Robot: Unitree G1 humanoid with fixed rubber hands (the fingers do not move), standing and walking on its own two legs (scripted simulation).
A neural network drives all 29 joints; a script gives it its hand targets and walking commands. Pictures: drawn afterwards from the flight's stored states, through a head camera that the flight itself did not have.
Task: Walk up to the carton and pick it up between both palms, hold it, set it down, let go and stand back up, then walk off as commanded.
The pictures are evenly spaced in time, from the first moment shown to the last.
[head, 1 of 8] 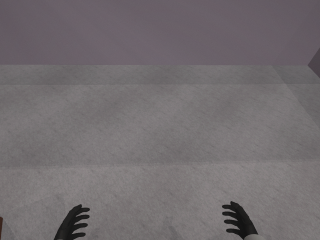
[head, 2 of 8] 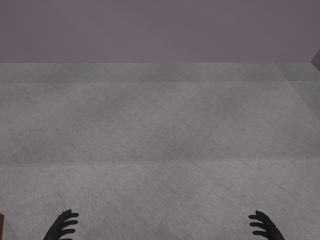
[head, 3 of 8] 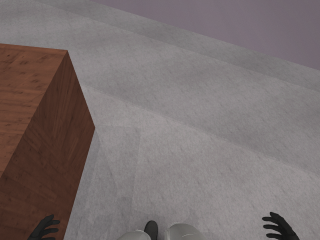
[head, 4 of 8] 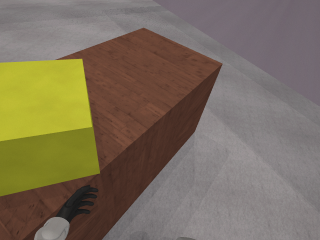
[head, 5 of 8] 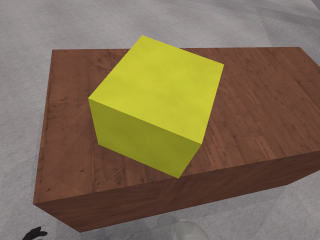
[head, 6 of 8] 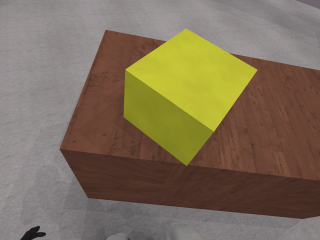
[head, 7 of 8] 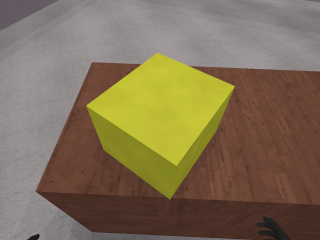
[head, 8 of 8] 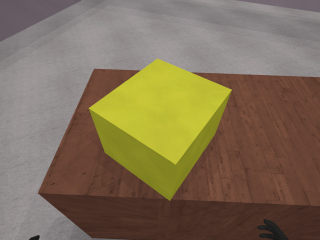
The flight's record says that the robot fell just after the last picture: no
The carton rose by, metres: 0.00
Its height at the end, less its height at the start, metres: +0.00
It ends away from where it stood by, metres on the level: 0.03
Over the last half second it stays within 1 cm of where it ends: yes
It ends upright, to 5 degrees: yes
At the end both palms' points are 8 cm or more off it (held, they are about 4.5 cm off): yes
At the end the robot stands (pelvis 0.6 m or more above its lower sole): yes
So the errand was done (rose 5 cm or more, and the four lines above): no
